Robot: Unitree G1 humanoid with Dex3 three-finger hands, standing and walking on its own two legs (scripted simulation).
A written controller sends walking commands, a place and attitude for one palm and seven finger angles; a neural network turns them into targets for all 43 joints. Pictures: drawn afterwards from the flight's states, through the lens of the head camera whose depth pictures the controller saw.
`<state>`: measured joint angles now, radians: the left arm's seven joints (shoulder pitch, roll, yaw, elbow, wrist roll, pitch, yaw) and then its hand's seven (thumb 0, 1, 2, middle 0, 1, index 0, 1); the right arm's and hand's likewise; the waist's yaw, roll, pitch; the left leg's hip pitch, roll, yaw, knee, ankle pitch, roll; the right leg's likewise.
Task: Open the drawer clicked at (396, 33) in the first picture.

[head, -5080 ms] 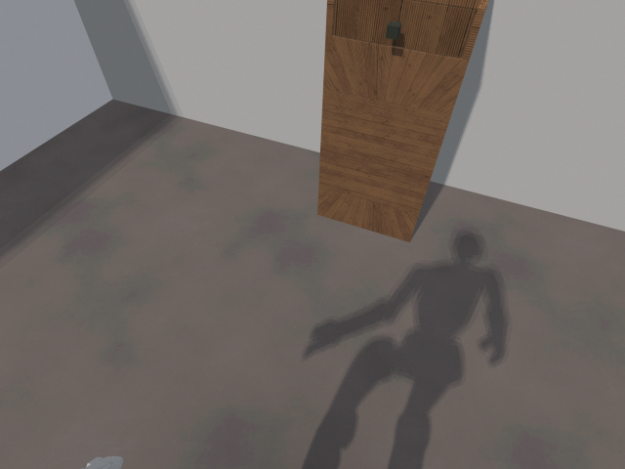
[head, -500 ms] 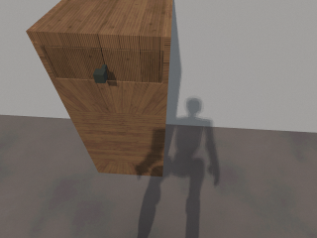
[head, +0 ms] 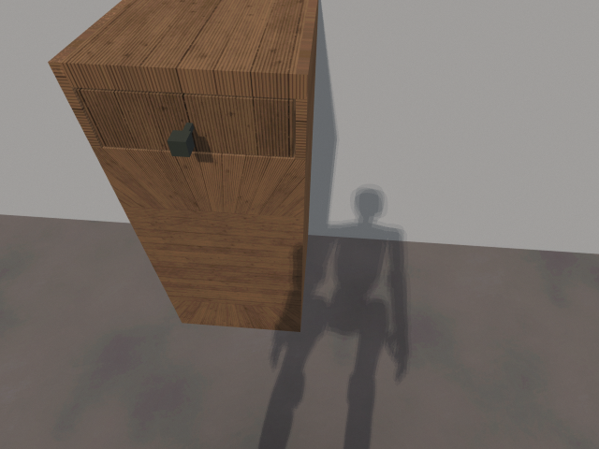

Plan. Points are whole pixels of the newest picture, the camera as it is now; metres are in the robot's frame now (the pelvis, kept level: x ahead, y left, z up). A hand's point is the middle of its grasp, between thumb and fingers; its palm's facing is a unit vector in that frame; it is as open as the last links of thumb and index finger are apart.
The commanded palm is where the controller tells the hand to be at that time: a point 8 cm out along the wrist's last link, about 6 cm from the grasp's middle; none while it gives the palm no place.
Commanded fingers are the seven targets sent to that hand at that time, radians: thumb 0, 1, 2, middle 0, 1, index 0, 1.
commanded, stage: look again from close up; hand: left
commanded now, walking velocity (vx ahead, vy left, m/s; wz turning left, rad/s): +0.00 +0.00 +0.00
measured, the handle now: (184, 137) +0.60 +0.25 +0.08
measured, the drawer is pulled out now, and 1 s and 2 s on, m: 0.00 0.00 0.00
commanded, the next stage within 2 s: shuffle to correct the standing spot in 0.56 s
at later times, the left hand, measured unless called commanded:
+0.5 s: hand out of the picture +0.02 +0.21 -0.18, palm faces +0.04 -0.98 -0.20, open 7.4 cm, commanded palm none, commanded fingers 0.00 0.90 0.90 -0.20 -0.30 -0.20 -0.30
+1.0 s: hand out of the picture +0.00 +0.20 -0.19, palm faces +0.09 -0.98 -0.16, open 7.4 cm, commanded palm none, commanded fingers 0.00 0.90 0.90 -0.20 -0.30 -0.20 -0.30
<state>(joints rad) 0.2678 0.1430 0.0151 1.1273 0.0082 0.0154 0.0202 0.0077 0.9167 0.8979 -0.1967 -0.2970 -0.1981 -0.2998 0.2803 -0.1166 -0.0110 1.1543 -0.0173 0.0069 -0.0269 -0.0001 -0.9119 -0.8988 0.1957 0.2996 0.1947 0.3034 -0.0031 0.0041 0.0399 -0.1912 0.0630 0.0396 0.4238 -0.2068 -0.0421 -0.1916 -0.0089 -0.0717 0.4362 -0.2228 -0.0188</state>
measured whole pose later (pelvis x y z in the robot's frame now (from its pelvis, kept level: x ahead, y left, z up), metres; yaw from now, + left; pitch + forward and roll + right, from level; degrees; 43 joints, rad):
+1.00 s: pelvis +0.04 +0.03 -0.02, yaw +1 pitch +0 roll +0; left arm 0.38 0.14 0.03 1.09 0.03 -0.02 0.01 0.01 0.90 0.90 -0.20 -0.30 -0.20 -0.30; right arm 0.34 -0.15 0.00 1.09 -0.03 -0.02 0.00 0.00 -0.91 -0.90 0.19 0.30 0.19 0.30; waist 0.02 -0.01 0.02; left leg -0.23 0.01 0.03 0.62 -0.38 0.01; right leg -0.21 -0.07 -0.07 0.61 -0.38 0.02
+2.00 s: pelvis +0.02 +0.04 +0.00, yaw +0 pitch -1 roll +1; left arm 0.30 0.17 -0.01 1.07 0.01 0.01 0.01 0.01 0.90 0.90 -0.20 -0.30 -0.20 -0.30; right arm 0.32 -0.17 0.02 1.06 -0.02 0.00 -0.01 0.00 -0.92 -0.90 0.20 0.30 0.19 0.30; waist 0.00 0.01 0.03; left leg -0.18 -0.01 0.06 0.46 -0.26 0.02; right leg -0.26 -0.04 -0.08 0.49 -0.21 -0.01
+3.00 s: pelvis +0.04 +0.03 -0.01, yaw +1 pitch -3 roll +0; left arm 0.29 0.14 -0.01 1.11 0.02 -0.01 0.04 0.01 0.92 0.90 -0.20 -0.30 -0.20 -0.30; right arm 0.27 -0.17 0.00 1.05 -0.01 -0.01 -0.03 0.00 -0.92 -0.90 0.19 0.30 0.19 0.30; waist -0.01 0.00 0.03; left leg -0.18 0.02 0.05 0.54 -0.32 0.00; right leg -0.22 -0.02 -0.11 0.53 -0.26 -0.02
